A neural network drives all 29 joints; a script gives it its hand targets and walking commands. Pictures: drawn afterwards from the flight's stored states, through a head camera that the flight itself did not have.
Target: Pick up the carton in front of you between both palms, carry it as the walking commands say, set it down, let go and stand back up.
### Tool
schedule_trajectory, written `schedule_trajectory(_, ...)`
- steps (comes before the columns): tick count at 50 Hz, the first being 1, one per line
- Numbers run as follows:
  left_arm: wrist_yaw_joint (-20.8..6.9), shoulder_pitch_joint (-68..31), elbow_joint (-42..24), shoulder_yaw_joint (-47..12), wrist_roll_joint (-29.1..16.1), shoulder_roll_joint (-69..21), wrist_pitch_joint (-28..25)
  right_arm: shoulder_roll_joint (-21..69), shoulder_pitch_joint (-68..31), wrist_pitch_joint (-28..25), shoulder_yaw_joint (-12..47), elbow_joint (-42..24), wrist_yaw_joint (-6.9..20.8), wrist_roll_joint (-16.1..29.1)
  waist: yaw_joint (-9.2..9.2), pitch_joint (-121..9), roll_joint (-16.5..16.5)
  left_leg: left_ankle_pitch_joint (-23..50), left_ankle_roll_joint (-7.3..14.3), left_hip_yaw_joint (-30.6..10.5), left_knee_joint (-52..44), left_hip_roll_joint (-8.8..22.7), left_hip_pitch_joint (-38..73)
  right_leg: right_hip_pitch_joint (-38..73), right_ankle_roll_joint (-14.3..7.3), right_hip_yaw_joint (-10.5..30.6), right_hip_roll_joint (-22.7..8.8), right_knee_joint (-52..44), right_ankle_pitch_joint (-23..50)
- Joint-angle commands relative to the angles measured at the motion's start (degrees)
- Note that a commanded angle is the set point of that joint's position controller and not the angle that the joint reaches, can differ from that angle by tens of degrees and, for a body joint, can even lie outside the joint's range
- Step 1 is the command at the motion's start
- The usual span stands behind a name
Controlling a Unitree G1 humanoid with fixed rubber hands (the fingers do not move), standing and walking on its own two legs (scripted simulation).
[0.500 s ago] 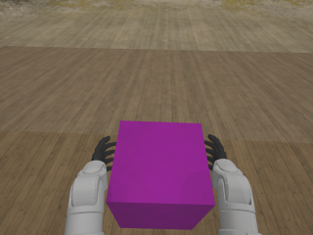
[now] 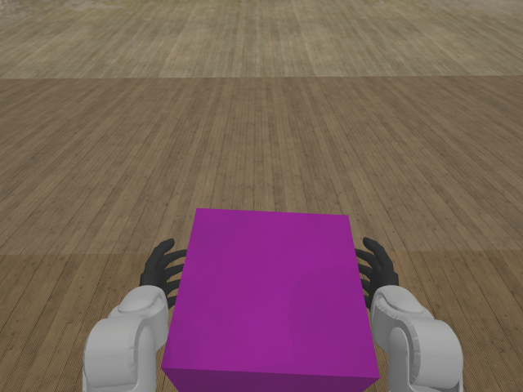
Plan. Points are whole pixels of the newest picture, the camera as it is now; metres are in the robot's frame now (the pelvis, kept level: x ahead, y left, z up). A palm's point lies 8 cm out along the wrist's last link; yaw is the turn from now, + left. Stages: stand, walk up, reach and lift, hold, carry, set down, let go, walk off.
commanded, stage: carry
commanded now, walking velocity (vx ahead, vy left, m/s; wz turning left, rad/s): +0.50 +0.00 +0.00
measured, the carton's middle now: (266, 318) +0.24 -0.01 +0.03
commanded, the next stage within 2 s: none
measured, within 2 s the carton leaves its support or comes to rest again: neither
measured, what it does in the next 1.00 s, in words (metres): walks ahead: right foot, then left foot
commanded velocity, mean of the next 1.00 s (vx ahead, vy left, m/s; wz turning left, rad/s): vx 0.50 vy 0.00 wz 0.00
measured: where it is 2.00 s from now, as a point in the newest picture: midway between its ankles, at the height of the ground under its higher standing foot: (260, 202)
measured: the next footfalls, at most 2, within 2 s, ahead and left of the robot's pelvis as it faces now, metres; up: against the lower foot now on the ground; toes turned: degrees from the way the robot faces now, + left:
right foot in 0.12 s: +0.25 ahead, -0.13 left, +0.00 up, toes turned -11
left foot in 0.60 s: +0.56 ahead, +0.09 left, +0.00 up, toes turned +13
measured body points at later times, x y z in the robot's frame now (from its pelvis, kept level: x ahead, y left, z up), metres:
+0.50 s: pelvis +0.31 -0.03 +0.00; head +0.32 -0.04 +0.45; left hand +0.56 +0.13 +0.08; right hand +0.58 -0.18 +0.08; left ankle +0.44 +0.10 -0.71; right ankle +0.21 -0.12 -0.75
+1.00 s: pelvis +0.65 -0.01 -0.01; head +0.66 +0.00 +0.44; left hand +0.93 +0.15 +0.09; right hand +0.93 -0.16 +0.10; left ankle +0.52 +0.08 -0.75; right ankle +0.80 -0.13 -0.71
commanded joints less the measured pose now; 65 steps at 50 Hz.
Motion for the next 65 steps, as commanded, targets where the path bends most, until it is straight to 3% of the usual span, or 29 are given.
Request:
schedule_trajectory(1, -6.85, -23.93, -3.13, -35.45, -15.77, -43.19, -0.52, 44.41, -24.61, 1.25, 38.41, -2.55, 9.62, 20.62, 0.95, -2.23, 7.17, 5.97, 4.89, -6.52, -7.61, 12.2, 3.82, 3.84, 0.39, -5.31, 1.8, -15.85, 12.85)
schedule_trajectory(4, -6.92, -23.28, -1.88, -34.86, -15.69, -42.9, -0.12, 43.52, -23.82, 1.76, 37.6, -1.48, 9.63, 19.8, 2.48, -5.65, 3.06, 16.27, 1.64, 1.1, 8.34, 8.54, -3.44, 22.76, -0.93, -9.21, 4.14, -19.4, 10.36)
schedule_trajectory(5, -7.12, -22.98, -1.59, -34.77, -15.57, -43.27, -0.08, 43.19, -24.26, 1.92, 37.3, -1.48, 9.68, 19.49, 3.76, -8.64, -0.4, 14.67, -0.37, 2.9, 19.83, 6.11, -11.13, 33.38, -2.52, -2.72, -0.05, -20.24, 6.21)
schedule_trajectory(6, -7.3, -23.14, -1.68, -34.71, -15.44, -42.64, -0.12, 43.72, -24.82, 2.12, 37.13, -1.94, 9.85, 19.27, 4.21, -11.79, -14.39, 1.0, -2.82, 2.37, 37.54, 0.53, -22.3, 40.06, -7.53, 22.47, -14.32, -29.0, -4.43)
schedule_trajectory(7, -7.65, -23.69, -0.91, -35.48, -16.36, -44.18, -0.23, 44.2, -24.41, 2.11, 37.19, -0.94, 10.1, 19.11, 3.49, -11.34, -18.59, -13.3, -1.89, -3.45, 46.89, -1.61, -32.84, 43.57, -11.61, 35.92, -20.65, -34.37, -1.31)
schedule_trajectory(8, -8.25, -25.86, -2.99, -37.06, -17.36, -46.85, -0.84, 46.54, -25.96, 1.53, 38.39, -2.21, 10.65, 20.04, 3.7, -10.5, -12.93, -13.12, -0.71, -7.76, 52.75, 2.12, -35.29, 41.71, -12.53, 34.71, -21.25, -34.87, 4.85)
schedule_trajectory(9, -8.92, -26.33, -3.45, -37.83, -17.62, -49.13, -1.51, 49.46, -25.82, 0.9, 39.06, -1.4, 11.28, 20.16, 3.38, -10.33, -7.86, -10.69, 0.11, -9.2, 53.74, 4.2, -35.05, 38.76, -11.0, 28.69, -19.85, -32.37, 11.29)
schedule_trajectory(11, -10.11, -28.4, -4.56, -40.43, -19.04, -53.82, -3.06, 53.64, -24.69, -0.92, 39.05, -0.75, 12.07, 19.17, 3.01, -10.85, -3.14, -4.2, 0.11, -9.94, 47.76, 6.6, -31.52, 33.61, -9.07, 21.33, -18.15, -34.51, 10.47)
schedule_trajectory(13, -10.95, -28.76, -5.98, -41.9, -19.89, -55.16, -4.44, 55.47, -23.47, -2.68, 39.33, -0.84, 12.26, 18.13, 3.08, -10.95, -5.44, -0.37, -0.38, -7.39, 40.49, 5.82, -28.4, 30.85, -7.42, 14.0, -15.43, -36.5, 11.1)
schedule_trajectory(17, -11.83, -26.85, -6.29, -42.57, -20.16, -52.2, -5.57, 53.48, -20.76, -4.53, 39.25, -1.16, 11.46, 15.67, 3.15, -7.35, -7.73, 6.55, -0.78, -3.87, 27.54, 4.6, -29.33, 32.7, -7.13, 6.17, -12.43, -38.16, 13.77)
schedule_trajectory(25, -10.59, -22.01, -7.63, -40.17, -17.97, -45.64, -3.76, 47.85, -20.3, -2.42, 39.96, -5.17, 10.87, 17.33, 3.71, -1.23, -10.41, 12.19, 0.3, 3.57, 10.47, 0.9, -21.98, 34.4, -5.67, -1.52, -10.17, -33.04, 29.18)
schedule_trajectory(27, -9.99, -22.14, -8.07, -39.82, -17.28, -44.58, -2.78, 46.23, -19.01, -1.52, 39.02, -4.39, 10.8, 17.77, 2.45, -4.37, -7.92, 9.81, 1.76, 5.98, 7.39, -1.93, -9.15, 31.53, -3.91, -5.17, -8.29, -21.31, 38.33)
schedule_trajectory(28, -9.64, -22.75, -8.14, -39.6, -17.09, -43.33, -2.26, 45.35, -18.85, -1.14, 38.12, -3.97, 10.77, 17.67, 1.22, -7.92, -6.01, 6.1, 2.86, 5.04, 6.98, -1.37, 2.67, 25.6, -2.2, -7.17, -6.42, -11.21, 36.33)
schedule_trajectory(29, -9.36, -23.43, -8.52, -39.52, -17.23, -42.47, -1.68, 43.6, -18.69, -0.85, 37.2, -3.6, 10.73, 17.29, 0.11, -12.0, 2.99, -2.06, 6.75, -12.47, 3.98, 10.31, 15.7, 12.63, 0.21, -6.89, -3.17, 4.36, 22.73)
schedule_trajectory(30, -9.31, -23.82, -9.59, -39.74, -17.78, -42.52, -1.26, 43.26, -18.15, -0.83, 36.7, -2.71, 10.74, 17.42, 0.97, -14.9, 18.55, -1.72, 12.64, -38.3, -3.5, 21.98, 24.35, -3.6, 2.48, -3.73, 4.46, 19.13, -2.75)
schedule_trajectory(31, -9.31, -24.99, -9.13, -40.22, -17.97, -43.14, -1.1, 45.37, -19.0, -0.83, 36.97, -2.93, 10.93, 18.37, 0.48, -13.39, 13.96, 8.71, 15.3, -39.13, -4.41, 23.47, 25.46, -10.36, 0.96, 2.82, 2.97, 26.99, -7.72)
schedule_trajectory(33, -9.92, -24.59, -7.21, -40.47, -17.97, -47.56, -2.01, 50.01, -21.46, -1.46, 38.54, -5.03, 11.75, 19.33, 0.14, -12.71, 4.03, 18.25, 10.84, -27.06, -1.48, 20.52, 19.72, -11.0, -0.8, 5.68, -1.74, 28.12, -4.41)
schedule_trajectory(34, -10.17, -24.54, -6.87, -40.7, -17.67, -49.25, -2.59, 51.81, -22.46, -1.85, 39.16, -4.8, 12.07, 19.82, 0.66, -12.3, 2.36, 17.36, 8.95, -22.87, -2.54, 18.95, 15.52, -8.41, -1.16, 6.67, -3.36, 23.62, -0.25)
schedule_trajectory(36, -10.27, -23.18, -5.92, -40.97, -17.22, -51.55, -3.71, 53.61, -22.64, -2.67, 40.25, -5.05, 12.66, 20.42, 1.15, -11.4, 2.34, 13.3, 6.73, -17.11, -5.16, 17.04, 10.67, -5.2, -1.13, 4.73, -3.28, 16.74, 3.42)
schedule_trajectory(42, -8.96, -25.97, -7.37, -41.11, -15.71, -49.02, -5.44, 48.59, -25.36, -3.65, 40.94, -5.82, 12.98, 20.9, 1.17, -4.77, 5.46, 14.8, 7.54, -6.75, -7.49, 13.13, 10.76, -8.12, -0.14, -0.48, -1.61, -0.78, 12.42)
schedule_trajectory(49, -5.41, -39.17, 0.4, -35.52, -15.61, -34.28, -3.82, 34.87, -34.67, -2.8, 32.39, 4.22, 7.95, 16.09, -0.27, 0.27, 8.06, 22.29, 6.42, -1.86, -1.9, 11.18, 9.23, -1.49, -2.75, -5.19, 1.59, -13.32, 17.9)
schedule_trajectory(51, -4.18, -41.0, 5.47, -32.04, -15.03, -30.74, -3.59, 32.31, -38.36, -2.4, 30.33, 7.98, 6.02, 14.65, 1.5, -2.93, 7.07, 32.67, 4.71, 0.96, 8.39, 10.32, 7.38, 8.94, -3.87, -7.23, 4.03, -15.6, 15.47)
schedule_trajectory(52, -3.68, -41.74, 8.22, -30.15, -14.61, -29.6, -3.61, 31.61, -40.26, -2.24, 29.71, 9.91, 5.3, 14.17, 3.83, -7.47, 3.56, 33.17, 3.0, 2.71, 19.92, 7.1, 4.1, 19.89, -4.17, -8.04, 6.14, -16.94, 11.07)
schedule_trajectory(53, -3.29, -41.95, 10.5, -28.49, -13.74, -29.5, -3.71, 31.14, -43.49, -2.11, 29.17, 11.2, 4.79, 14.1, 6.48, -13.99, -4.6, 20.75, 1.41, 2.05, 35.18, 4.26, -5.13, 32.93, -5.78, 3.1, -1.68, -18.31, 5.33)
schedule_trajectory(54, -2.99, -44.71, 11.82, -27.96, -14.06, -29.54, -4.11, 32.66, -45.66, -2.11, 29.28, 11.84, 4.45, 14.35, 5.76, -16.75, -19.41, -5.19, -0.06, -0.95, 50.8, -3.32, -20.36, 41.25, -11.68, 30.89, -16.1, -25.08, 3.21)
schedule_trajectory(55, -2.83, -47.5, 13.87, -27.4, -15.1, -30.67, -4.52, 33.12, -47.84, -2.3, 29.37, 13.47, 4.25, 14.92, 6.05, -15.97, -19.51, -14.37, 0.86, -7.82, 59.46, -4.43, -30.43, 43.98, -14.04, 38.1, -18.29, -28.47, 9.11)
schedule_trajectory(57, -3.91, -52.63, 12.92, -30.14, -17.96, -39.84, -6.13, 41.09, -52.19, -3.92, 29.38, 15.1, 4.7, 16.1, 5.48, -16.43, -9.8, -10.62, 3.05, -11.9, 62.03, 0.49, -33.21, 40.64, -11.27, 26.47, -15.32, -23.52, 21.79)
schedule_trajectory(59, -5.31, -61.37, 10.8, -33.08, -20.83, -47.24, -8.13, 47.89, -56.91, -5.9, 29.83, 14.95, 5.6, 17.06, 4.39, -17.13, -5.5, -5.48, 3.16, -12.42, 55.69, 2.21, -29.5, 34.74, -10.01, 20.15, -12.95, -24.16, 21.13)
schedule_trajectory(65, -6.05, -63.8, 13.33, -33.98, -20.55, -48.07, -10.65, 48.46, -57.08, -8.87, 30.69, 19.13, 5.32, 14.65, 4.78, -18.34, -6.94, -1.82, 2.27, -8.56, 42.2, 1.82, -33.23, 37.74, -12.36, 11.78, -11.62, -23.19, 32.22)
